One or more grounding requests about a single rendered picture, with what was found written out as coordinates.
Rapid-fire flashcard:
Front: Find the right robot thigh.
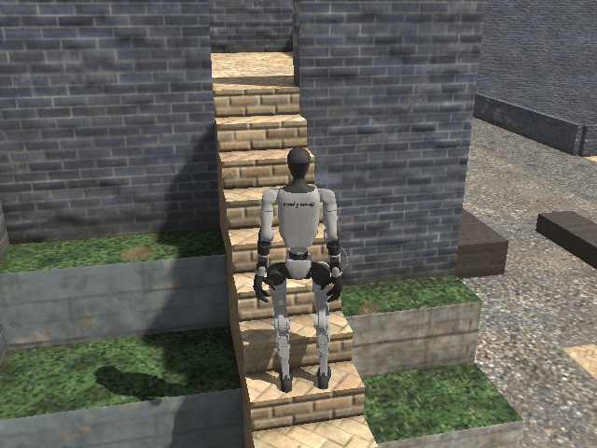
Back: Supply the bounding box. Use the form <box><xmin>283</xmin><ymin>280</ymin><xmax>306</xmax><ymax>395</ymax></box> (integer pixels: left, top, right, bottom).
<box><xmin>312</xmin><ymin>261</ymin><xmax>330</xmax><ymax>331</ymax></box>

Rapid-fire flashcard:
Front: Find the robot left upper arm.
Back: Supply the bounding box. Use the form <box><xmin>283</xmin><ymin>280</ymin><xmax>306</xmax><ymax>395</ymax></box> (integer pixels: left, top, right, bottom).
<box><xmin>260</xmin><ymin>189</ymin><xmax>280</xmax><ymax>242</ymax></box>

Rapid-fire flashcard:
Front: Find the robot right hand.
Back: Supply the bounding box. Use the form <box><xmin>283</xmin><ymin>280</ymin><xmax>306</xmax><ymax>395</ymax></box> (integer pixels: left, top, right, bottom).
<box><xmin>321</xmin><ymin>275</ymin><xmax>343</xmax><ymax>302</ymax></box>

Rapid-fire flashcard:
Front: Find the robot left foot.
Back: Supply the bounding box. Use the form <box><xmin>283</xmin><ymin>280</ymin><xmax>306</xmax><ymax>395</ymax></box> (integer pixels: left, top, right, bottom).
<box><xmin>280</xmin><ymin>368</ymin><xmax>293</xmax><ymax>393</ymax></box>

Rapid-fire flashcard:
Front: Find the robot right forearm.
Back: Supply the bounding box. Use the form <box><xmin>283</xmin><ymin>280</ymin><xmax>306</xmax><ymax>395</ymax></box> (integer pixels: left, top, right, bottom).
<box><xmin>326</xmin><ymin>229</ymin><xmax>342</xmax><ymax>277</ymax></box>

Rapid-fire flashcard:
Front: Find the robot left forearm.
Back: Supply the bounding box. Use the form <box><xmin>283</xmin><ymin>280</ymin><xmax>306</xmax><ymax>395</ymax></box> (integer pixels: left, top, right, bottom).
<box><xmin>255</xmin><ymin>228</ymin><xmax>271</xmax><ymax>276</ymax></box>

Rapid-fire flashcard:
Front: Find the robot left hand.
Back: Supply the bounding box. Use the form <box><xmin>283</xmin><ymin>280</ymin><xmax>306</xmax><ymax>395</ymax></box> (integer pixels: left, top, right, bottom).
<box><xmin>253</xmin><ymin>275</ymin><xmax>275</xmax><ymax>302</ymax></box>

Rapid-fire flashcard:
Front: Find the robot right upper arm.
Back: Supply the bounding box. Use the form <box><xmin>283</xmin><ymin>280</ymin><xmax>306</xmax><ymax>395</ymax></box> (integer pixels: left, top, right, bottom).
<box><xmin>318</xmin><ymin>189</ymin><xmax>338</xmax><ymax>242</ymax></box>

